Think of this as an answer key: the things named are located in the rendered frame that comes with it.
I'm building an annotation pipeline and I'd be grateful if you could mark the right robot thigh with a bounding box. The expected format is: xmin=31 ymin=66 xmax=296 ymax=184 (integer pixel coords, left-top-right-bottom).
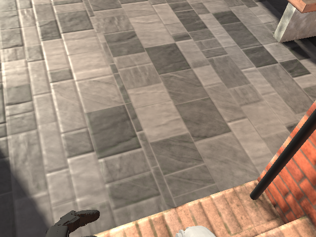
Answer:
xmin=175 ymin=225 xmax=216 ymax=237

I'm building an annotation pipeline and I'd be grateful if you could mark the robot left hand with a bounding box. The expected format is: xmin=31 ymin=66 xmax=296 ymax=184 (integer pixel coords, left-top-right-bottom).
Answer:
xmin=45 ymin=209 xmax=100 ymax=237

